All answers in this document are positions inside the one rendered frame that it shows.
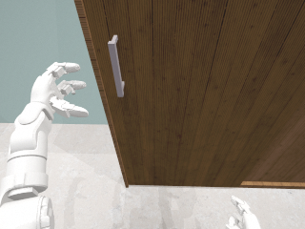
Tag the robot left hand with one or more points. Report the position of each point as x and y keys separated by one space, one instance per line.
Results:
x=45 y=90

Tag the left robot upper arm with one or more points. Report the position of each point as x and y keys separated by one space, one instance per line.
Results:
x=27 y=213

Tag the handle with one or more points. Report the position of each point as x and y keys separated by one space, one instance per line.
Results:
x=119 y=84

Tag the left robot forearm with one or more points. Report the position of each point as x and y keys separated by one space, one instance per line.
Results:
x=28 y=153

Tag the robot right hand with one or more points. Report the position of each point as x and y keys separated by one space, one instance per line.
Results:
x=248 y=219

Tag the wardrobe door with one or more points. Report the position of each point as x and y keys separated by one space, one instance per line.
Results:
x=209 y=84
x=284 y=160

